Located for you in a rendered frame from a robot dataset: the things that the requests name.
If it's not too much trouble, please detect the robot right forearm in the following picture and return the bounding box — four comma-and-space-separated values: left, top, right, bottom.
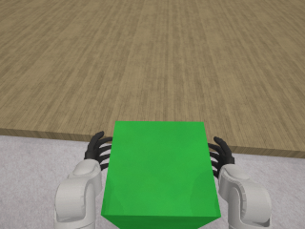
218, 164, 273, 229

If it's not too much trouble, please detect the robot right hand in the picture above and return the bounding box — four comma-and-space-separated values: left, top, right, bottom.
208, 136, 235, 179

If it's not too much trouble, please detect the robot left forearm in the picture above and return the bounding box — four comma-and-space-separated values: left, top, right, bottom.
53, 158, 103, 229

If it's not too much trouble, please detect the carton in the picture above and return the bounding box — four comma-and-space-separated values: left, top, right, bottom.
100, 120, 221, 229

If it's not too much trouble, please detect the robot left hand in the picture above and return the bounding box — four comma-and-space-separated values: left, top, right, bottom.
84, 131, 113, 171

